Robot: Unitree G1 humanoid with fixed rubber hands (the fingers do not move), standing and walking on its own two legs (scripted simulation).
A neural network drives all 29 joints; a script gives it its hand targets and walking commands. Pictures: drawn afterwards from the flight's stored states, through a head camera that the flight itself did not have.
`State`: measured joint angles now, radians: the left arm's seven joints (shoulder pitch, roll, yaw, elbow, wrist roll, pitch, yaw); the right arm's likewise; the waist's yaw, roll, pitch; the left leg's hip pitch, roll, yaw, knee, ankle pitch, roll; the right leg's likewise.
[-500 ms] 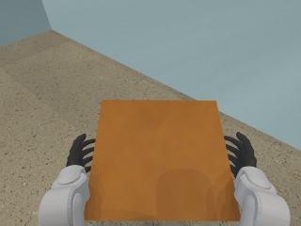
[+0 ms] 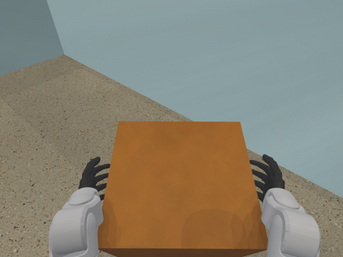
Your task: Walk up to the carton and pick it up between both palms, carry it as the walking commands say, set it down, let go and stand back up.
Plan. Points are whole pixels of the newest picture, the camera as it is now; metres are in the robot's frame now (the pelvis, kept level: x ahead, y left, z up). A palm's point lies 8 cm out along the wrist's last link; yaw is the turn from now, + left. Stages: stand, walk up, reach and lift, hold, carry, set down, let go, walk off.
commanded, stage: carry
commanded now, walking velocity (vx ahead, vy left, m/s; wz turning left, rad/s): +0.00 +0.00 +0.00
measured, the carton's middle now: (178, 191) +0.29 +0.00 +0.02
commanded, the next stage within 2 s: none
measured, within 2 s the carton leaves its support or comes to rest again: neither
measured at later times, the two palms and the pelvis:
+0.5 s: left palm (92, 177) +0.29 +0.19 +0.08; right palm (256, 182) +0.28 -0.17 +0.09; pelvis +0.03 +0.02 -0.01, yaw -1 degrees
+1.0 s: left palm (96, 189) +0.26 +0.18 +0.07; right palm (264, 196) +0.26 -0.18 +0.08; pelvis +0.00 +0.01 +0.00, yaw -1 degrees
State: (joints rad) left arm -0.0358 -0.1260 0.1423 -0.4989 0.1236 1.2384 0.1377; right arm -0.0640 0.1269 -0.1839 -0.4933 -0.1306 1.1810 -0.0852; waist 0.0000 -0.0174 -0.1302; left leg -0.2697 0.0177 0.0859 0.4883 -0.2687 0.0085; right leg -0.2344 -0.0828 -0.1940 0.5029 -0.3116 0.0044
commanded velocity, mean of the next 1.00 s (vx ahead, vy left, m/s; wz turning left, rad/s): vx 0.00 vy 0.01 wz -0.02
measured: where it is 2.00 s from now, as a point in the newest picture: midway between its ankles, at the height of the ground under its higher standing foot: outside the picture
